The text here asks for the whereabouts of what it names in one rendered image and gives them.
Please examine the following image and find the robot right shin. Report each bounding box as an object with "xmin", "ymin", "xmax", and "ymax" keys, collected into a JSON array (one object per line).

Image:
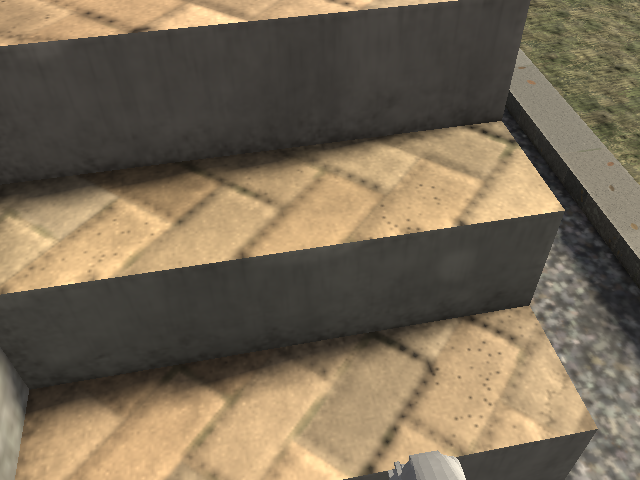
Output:
[{"xmin": 449, "ymin": 456, "xmax": 466, "ymax": 479}]

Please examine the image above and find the robot right thigh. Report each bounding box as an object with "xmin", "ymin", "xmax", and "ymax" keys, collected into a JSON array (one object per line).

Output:
[{"xmin": 388, "ymin": 450, "xmax": 466, "ymax": 480}]

